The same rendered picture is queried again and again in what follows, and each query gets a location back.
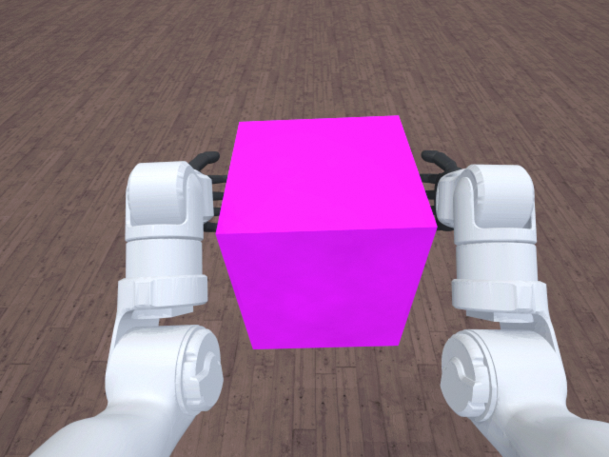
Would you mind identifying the robot right hand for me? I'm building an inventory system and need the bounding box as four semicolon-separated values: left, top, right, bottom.
420;150;461;231

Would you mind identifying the right robot forearm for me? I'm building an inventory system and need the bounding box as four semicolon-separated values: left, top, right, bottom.
436;165;567;397

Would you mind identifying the left robot forearm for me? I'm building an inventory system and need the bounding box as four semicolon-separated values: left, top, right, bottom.
105;161;214;398

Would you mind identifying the carton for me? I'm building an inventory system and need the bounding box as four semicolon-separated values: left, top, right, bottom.
216;115;437;349

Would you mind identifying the right robot upper arm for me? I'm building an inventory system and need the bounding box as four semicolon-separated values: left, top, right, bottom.
441;329;609;457

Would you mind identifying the left robot upper arm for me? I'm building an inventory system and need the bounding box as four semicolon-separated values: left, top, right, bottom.
29;325;224;457

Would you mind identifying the robot left hand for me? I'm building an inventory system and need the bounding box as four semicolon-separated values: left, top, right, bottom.
189;151;227;232

